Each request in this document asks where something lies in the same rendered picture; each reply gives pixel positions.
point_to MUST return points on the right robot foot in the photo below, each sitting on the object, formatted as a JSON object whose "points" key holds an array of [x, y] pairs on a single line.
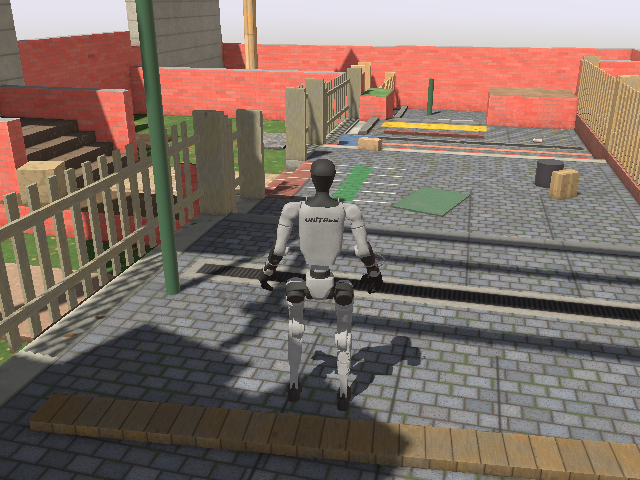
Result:
{"points": [[343, 403]]}

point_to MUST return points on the left robot forearm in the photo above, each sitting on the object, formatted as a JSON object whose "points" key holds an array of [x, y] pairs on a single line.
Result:
{"points": [[272, 262]]}

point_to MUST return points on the right robot upper arm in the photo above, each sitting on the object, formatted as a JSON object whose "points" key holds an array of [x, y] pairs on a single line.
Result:
{"points": [[353, 213]]}

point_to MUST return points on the left robot hand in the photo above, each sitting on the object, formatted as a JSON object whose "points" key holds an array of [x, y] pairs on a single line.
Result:
{"points": [[264, 278]]}

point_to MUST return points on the left robot upper arm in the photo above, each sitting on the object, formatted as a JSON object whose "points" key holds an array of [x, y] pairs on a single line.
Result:
{"points": [[289, 212]]}

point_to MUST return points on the right robot hand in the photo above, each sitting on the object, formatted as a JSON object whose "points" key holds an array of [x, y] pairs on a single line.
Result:
{"points": [[377, 280]]}

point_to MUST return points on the right robot shin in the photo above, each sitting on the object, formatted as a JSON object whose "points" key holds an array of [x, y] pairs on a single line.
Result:
{"points": [[344, 365]]}

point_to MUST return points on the right robot forearm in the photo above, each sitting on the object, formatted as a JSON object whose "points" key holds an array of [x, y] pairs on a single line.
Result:
{"points": [[370, 263]]}

